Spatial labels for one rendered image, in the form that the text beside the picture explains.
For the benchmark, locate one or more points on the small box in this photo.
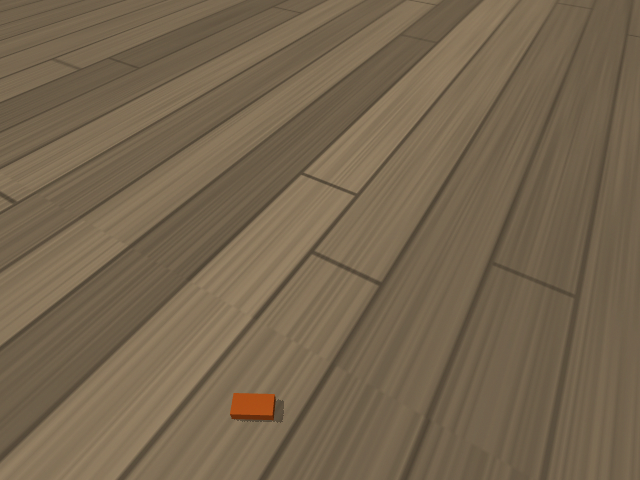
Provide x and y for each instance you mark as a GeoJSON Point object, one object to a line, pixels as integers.
{"type": "Point", "coordinates": [253, 406]}

